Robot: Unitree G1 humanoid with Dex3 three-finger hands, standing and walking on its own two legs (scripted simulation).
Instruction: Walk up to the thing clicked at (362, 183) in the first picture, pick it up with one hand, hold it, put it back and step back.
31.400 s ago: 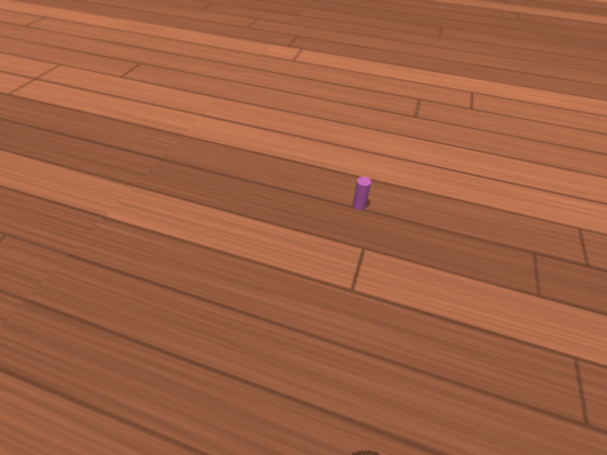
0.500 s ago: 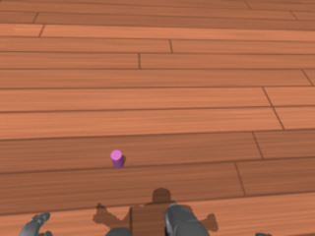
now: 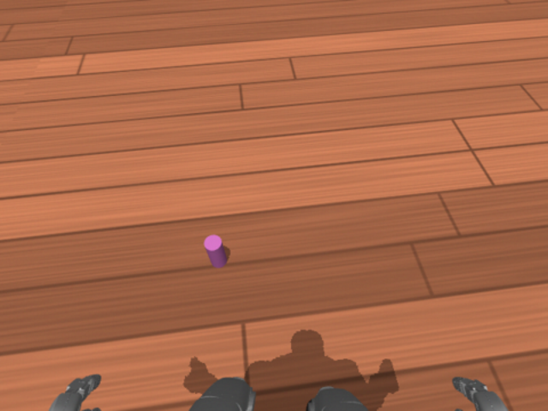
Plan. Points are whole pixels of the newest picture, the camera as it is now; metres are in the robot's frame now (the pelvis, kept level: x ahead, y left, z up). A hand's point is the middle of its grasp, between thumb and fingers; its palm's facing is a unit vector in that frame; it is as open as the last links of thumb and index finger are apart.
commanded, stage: step back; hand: left
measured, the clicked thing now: (216, 252) +0.66 +0.23 -0.68
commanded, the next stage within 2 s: none
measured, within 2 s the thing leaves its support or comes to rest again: neither
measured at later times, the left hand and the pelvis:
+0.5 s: hand out of the picture -0.08 +0.26 -0.16, palm faces -0.08 -0.92 -0.40, open 7.3 cm; pelvis -0.17 -0.01 -0.01, yaw -4 degrees
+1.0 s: hand out of the picture -0.23 +0.25 -0.15, palm faces +0.01 -0.93 -0.36, open 7.3 cm; pelvis -0.34 -0.02 +0.00, yaw +1 degrees
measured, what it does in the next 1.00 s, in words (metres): walks backwards: left foot, then right foot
